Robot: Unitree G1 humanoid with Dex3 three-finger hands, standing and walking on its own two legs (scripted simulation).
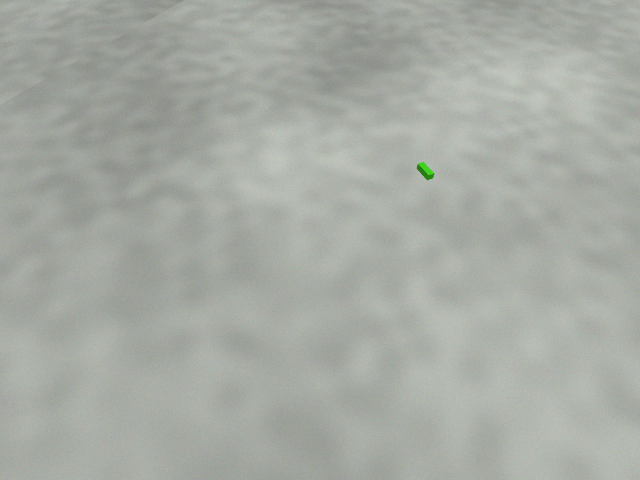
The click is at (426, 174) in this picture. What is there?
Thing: small brick
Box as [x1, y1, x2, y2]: [417, 162, 433, 179]
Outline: 418,163 417,169 427,179 432,178 433,172 423,162
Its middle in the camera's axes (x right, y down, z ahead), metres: +0.51 -0.32 +1.86
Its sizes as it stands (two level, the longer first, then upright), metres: 0.089 0.032 0.031
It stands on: the floor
